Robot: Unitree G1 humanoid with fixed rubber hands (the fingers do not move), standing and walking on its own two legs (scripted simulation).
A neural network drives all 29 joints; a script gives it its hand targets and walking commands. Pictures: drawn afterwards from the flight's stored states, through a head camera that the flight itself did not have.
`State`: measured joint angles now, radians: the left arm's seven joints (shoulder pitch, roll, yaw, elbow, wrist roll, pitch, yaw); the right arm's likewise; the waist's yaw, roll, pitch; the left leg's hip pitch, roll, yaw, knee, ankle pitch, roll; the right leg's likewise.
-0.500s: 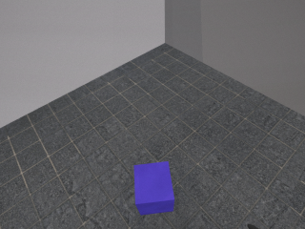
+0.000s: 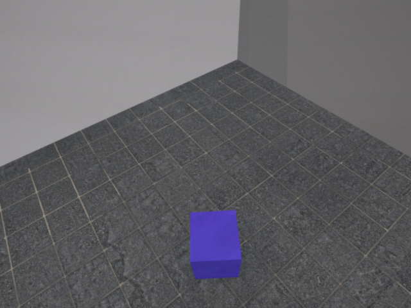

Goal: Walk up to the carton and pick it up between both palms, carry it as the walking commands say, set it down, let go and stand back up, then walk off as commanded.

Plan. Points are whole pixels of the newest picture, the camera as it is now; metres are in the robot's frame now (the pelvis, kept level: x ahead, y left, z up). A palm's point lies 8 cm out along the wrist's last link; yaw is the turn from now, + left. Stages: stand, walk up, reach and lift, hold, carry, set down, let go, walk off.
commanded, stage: walk up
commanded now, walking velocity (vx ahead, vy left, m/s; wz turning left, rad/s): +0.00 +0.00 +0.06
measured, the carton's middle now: (214, 245) +0.48 +0.03 -0.65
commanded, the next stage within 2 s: none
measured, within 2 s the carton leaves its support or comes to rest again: neither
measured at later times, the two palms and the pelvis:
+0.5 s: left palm out of the picture -0.02 +0.20 -0.14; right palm out of the picture -0.05 -0.23 -0.14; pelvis -0.02 -0.02 +0.01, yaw +0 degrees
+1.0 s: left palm out of the picture +0.11 +0.25 -0.14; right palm out of the picture -0.01 -0.18 -0.12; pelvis +0.08 +0.01 +0.01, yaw +2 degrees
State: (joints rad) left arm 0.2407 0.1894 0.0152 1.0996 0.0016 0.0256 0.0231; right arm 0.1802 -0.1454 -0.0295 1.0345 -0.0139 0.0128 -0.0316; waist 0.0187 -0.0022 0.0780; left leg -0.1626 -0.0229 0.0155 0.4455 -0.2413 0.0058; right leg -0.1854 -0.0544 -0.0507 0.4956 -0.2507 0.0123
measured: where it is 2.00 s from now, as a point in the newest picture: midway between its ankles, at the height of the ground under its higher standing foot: outside the picture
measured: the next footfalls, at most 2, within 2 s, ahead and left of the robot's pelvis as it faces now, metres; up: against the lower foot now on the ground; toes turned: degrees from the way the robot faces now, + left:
right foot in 1.10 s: +0.21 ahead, -0.12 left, +0.00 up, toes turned -4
left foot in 1.58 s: +0.07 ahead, +0.11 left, +0.00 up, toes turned +9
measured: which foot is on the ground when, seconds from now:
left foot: down 0.00-1.00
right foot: down 0.00-0.74, up 0.76-1.00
